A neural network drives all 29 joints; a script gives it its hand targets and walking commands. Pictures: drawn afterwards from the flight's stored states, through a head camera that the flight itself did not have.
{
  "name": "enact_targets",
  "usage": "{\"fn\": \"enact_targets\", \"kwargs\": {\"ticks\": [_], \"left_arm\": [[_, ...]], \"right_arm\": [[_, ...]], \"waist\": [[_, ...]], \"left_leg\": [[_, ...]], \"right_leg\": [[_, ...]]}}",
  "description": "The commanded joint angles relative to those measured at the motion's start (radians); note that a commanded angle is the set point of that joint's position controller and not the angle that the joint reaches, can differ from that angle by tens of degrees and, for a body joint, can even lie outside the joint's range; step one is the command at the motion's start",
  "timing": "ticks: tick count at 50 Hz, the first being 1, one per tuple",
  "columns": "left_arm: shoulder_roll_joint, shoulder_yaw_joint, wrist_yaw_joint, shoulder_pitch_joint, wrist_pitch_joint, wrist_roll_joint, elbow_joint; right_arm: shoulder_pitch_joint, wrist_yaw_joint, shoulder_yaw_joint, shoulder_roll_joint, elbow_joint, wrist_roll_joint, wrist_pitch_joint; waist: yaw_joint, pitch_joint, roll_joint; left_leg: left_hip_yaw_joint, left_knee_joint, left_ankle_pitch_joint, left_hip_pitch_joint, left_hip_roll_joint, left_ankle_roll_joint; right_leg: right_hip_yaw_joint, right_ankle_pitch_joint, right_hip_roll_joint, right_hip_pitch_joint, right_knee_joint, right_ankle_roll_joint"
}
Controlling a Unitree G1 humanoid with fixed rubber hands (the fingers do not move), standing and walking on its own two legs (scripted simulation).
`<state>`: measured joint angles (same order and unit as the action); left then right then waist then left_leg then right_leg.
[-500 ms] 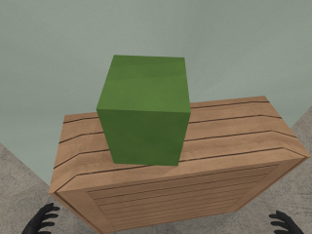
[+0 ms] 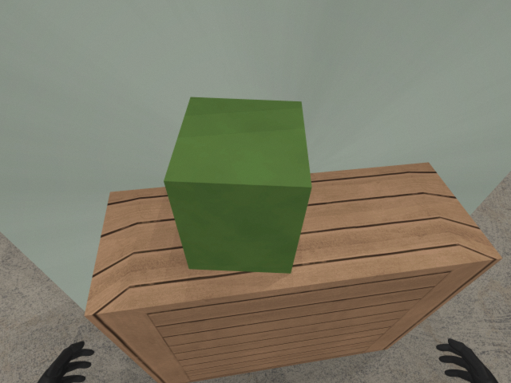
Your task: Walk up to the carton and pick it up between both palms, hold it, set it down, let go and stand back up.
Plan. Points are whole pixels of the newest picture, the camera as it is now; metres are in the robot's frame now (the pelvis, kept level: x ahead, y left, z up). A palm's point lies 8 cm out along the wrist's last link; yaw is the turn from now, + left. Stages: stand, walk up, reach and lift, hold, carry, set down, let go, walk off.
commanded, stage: walk up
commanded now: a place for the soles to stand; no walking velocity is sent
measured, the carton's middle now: (242, 189) +0.45 +0.04 +0.04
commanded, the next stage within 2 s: reach and lift in 0.44 s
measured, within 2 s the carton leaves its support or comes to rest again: neither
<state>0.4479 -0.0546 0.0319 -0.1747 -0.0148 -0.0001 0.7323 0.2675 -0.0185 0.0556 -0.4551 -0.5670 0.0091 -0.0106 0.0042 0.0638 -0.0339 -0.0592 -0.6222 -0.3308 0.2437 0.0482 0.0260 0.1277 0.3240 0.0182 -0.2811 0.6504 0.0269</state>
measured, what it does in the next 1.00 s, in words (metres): stands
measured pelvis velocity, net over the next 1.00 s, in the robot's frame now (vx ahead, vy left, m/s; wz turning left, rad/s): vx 0.02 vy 0.00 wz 0.00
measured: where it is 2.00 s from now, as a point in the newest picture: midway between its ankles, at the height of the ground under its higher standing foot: outside the picture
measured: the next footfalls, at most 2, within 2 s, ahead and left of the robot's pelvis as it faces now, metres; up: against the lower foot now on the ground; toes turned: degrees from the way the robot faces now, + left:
none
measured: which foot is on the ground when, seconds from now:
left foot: down 0.00-1.00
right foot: down 0.00-1.00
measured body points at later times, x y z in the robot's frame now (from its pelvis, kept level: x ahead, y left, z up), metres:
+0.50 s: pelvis -0.01 +0.00 +0.00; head +0.01 +0.00 +0.45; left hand +0.13 +0.32 -0.08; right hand +0.13 -0.33 -0.06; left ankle +0.00 +0.14 -0.72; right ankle +0.02 -0.14 -0.72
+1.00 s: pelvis +0.02 +0.00 +0.02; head +0.03 +0.02 +0.46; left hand +0.18 +0.30 -0.05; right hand +0.19 -0.28 -0.04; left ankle +0.00 +0.14 -0.72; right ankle +0.02 -0.14 -0.72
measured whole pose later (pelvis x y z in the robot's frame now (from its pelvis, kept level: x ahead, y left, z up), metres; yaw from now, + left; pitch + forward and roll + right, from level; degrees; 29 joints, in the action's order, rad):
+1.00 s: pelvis +0.02 +0.00 +0.02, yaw +0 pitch -5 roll +1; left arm 0.39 -0.05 -0.01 -0.19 -0.17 0.00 0.47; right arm 0.20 0.04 0.09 -0.33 -0.70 -0.05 -0.32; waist -0.02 0.11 -0.04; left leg -0.06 -0.43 -0.27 0.08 0.04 0.03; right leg 0.12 0.26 0.01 -0.11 0.47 0.03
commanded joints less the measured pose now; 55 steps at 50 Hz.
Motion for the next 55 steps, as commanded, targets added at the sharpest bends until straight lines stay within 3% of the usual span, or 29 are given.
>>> {"fn": "enact_targets", "kwargs": {"ticks": [1,22,23,24,25,30,32,38,48,55], "left_arm": [[0.186,-0.016,-0.006,0.113,0.022,-0.018,-0.019],[0.174,-0.013,-0.004,0.119,0.027,-0.014,0.017],[0.081,-0.043,-0.062,0.340,-0.138,0.048,-0.193],[0.050,-0.060,-0.076,0.300,-0.203,0.062,-0.234],[0.032,-0.078,-0.075,0.263,-0.244,0.076,-0.252],[0.021,-0.089,-0.060,0.200,-0.281,0.068,-0.338],[0.027,-0.093,-0.057,0.166,-0.271,0.052,-0.360],[0.036,-0.120,-0.054,0.084,-0.203,0.044,-0.408],[-0.017,-0.067,-0.068,0.077,-0.079,-0.022,-0.491],[-0.051,-0.016,-0.072,0.077,0.017,-0.071,-0.532]], "right_arm": [[-0.073,0.010,0.024,-0.190,-0.039,0.013,-0.021],[-0.091,0.015,0.020,-0.178,-0.089,0.012,-0.023],[-0.216,0.057,0.128,0.015,-0.307,-0.172,-0.215],[-0.200,0.097,0.136,-0.059,-0.271,-0.149,-0.242],[-0.180,0.109,0.138,-0.063,-0.268,-0.134,-0.257],[-0.134,0.070,0.122,-0.036,-0.109,-0.091,-0.287],[-0.110,0.056,0.116,-0.026,-0.054,-0.074,-0.296],[-0.053,0.040,0.086,0.020,-0.004,-0.048,-0.331],[-0.010,0.043,0.068,0.091,0.051,-0.030,-0.342],[-0.007,0.042,0.048,0.128,0.134,0.016,-0.352]], "waist": [[0.014,-0.081,0.037],[0.013,-0.085,0.034],[0.010,0.071,0.122],[0.030,0.082,0.130],[0.003,0.062,0.118],[-0.002,-0.070,-0.042],[-0.002,-0.098,-0.065],[-0.034,-0.127,-0.029],[-0.014,-0.102,0.032],[0.001,-0.101,0.039]], "left_leg": [[0.116,0.165,0.154,-0.078,0.108,-0.065],[0.114,0.209,0.111,-0.080,0.100,-0.057],[-0.035,0.181,-0.078,-0.001,-0.004,0.003],[-0.037,0.181,-0.171,0.079,0.009,-0.037],[-0.055,0.166,-0.180,0.105,0.010,-0.049],[-0.082,0.105,0.014,-0.095,-0.051,-0.014],[-0.088,0.128,0.057,-0.149,-0.064,-0.017],[-0.068,0.206,0.226,-0.228,-0.078,-0.013],[-0.043,0.284,0.340,-0.298,-0.084,0.008],[-0.037,0.320,0.360,-0.313,-0.087,0.016]], "right_leg": [[0.081,-0.213,-0.116,0.015,-0.211,-0.053],[0.077,-0.155,-0.117,0.023,-0.257,-0.050],[-0.189,0.096,-0.004,-0.028,-0.167,-0.064],[-0.210,0.088,0.023,0.020,-0.091,-0.068],[-0.206,0.060,0.022,0.056,-0.070,-0.072],[-0.145,-0.035,-0.015,-0.001,-0.199,-0.050],[-0.147,-0.115,-0.016,0.016,-0.229,-0.033],[-0.163,-0.348,0.002,0.120,-0.278,-0.007],[-0.150,-0.336,0.005,0.151,-0.371,-0.004],[-0.131,-0.320,0.010,0.176,-0.406,-0.010]]}}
